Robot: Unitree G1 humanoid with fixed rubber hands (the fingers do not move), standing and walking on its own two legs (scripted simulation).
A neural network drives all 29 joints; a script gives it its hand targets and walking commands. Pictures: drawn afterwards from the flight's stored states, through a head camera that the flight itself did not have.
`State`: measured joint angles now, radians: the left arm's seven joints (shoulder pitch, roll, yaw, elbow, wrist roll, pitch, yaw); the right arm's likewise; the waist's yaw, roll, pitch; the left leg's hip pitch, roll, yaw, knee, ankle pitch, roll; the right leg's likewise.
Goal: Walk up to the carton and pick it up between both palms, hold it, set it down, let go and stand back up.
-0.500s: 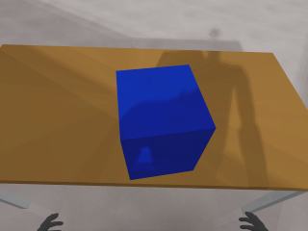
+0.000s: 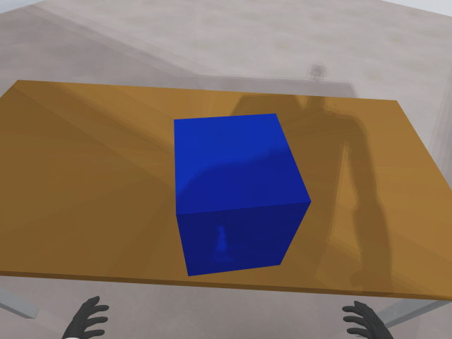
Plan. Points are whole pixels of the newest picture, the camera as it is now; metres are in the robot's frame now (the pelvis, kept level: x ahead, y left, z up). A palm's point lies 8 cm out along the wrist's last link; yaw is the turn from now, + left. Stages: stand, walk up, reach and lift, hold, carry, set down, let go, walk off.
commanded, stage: reach and lift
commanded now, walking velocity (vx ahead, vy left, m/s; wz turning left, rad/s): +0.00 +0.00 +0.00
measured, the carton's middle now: (230, 197) +0.39 +0.00 +0.01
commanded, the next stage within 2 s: none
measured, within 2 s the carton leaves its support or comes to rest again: neither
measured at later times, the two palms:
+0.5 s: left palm (93, 330) +0.16 +0.22 -0.04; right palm out of the picture +0.15 -0.26 -0.04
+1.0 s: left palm (105, 327) +0.15 +0.19 -0.01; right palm (375, 334) +0.15 -0.23 -0.02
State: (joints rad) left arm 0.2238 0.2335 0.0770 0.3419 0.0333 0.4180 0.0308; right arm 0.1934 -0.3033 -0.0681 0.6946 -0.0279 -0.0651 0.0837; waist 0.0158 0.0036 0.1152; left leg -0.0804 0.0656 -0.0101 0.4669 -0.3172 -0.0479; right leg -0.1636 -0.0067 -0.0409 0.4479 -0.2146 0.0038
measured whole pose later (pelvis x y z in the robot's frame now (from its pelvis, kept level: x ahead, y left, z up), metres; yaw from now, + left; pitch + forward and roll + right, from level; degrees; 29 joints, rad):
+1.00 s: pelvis +0.01 +0.01 +0.01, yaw -1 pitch -4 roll -1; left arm 0.46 0.06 -0.06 0.11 -0.02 -0.07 0.17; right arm 0.41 -0.25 -0.01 0.34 0.19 -0.26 0.12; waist 0.03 0.00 0.04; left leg -0.01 0.06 0.02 0.36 -0.27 -0.04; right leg -0.10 0.00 -0.01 0.34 -0.16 0.01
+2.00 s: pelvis +0.00 +0.00 +0.01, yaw -2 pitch -2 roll -1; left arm 0.08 0.08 0.06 -0.27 -0.10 0.49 0.17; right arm -0.01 -0.32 0.00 0.06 0.34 0.14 -0.03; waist 0.04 0.02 0.07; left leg -0.03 0.07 0.02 0.30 -0.24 -0.05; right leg -0.12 0.02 0.02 0.28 -0.12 0.00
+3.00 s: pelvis +0.00 -0.01 +0.01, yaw -1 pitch +4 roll -1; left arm -0.59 0.18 0.18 0.07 -0.13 0.77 0.16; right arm -0.83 -0.45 0.06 0.62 0.46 0.36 -0.03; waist 0.06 0.01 -0.02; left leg -0.18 0.07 -0.02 0.34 -0.23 -0.06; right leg -0.25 0.02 0.00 0.29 -0.11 -0.01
